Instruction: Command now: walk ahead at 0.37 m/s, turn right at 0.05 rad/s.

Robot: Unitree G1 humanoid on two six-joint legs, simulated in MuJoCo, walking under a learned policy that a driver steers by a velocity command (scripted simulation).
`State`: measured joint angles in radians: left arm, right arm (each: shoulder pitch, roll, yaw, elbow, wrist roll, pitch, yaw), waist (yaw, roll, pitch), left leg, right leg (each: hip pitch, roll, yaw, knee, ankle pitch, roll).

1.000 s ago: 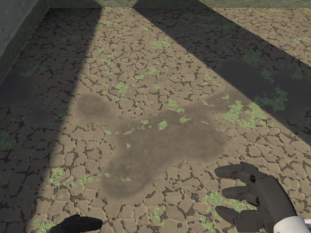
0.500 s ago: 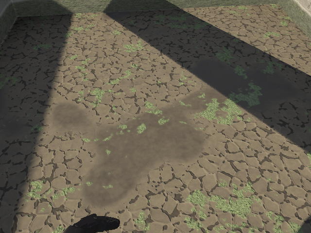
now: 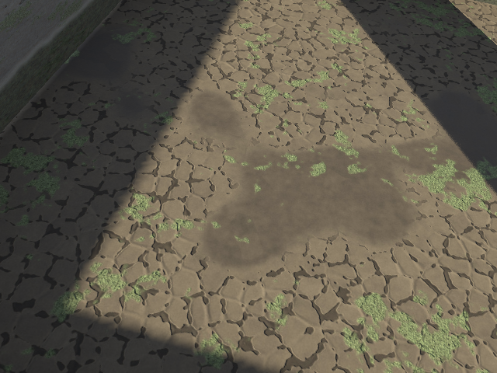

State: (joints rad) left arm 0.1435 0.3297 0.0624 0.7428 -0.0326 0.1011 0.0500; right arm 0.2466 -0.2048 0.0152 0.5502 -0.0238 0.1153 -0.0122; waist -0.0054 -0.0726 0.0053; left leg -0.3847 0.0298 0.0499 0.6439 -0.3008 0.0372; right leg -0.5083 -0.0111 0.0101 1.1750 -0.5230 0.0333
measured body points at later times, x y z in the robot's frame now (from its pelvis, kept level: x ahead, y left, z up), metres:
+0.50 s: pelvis +0.00 +0.02 +0.00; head +0.01 +0.00 +0.45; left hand +0.32 +0.12 -0.02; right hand +0.16 -0.28 -0.03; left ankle +0.02 +0.13 -0.73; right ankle -0.03 -0.10 -0.73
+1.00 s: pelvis +0.00 +0.03 +0.01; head -0.02 +0.04 +0.46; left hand +0.33 +0.06 +0.06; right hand +0.15 -0.25 +0.00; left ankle +0.02 +0.13 -0.73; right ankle -0.03 -0.10 -0.73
